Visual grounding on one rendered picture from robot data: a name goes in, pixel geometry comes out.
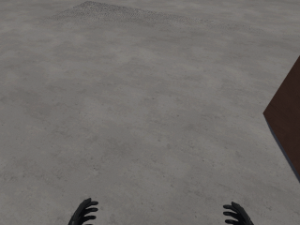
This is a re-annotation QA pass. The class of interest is right robot hand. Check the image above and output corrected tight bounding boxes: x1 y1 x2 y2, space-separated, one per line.
223 202 254 225

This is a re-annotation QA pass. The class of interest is left robot hand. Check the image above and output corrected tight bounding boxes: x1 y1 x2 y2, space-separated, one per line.
68 198 98 225

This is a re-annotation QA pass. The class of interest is pedestal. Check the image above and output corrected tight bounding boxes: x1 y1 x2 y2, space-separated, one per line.
263 55 300 176

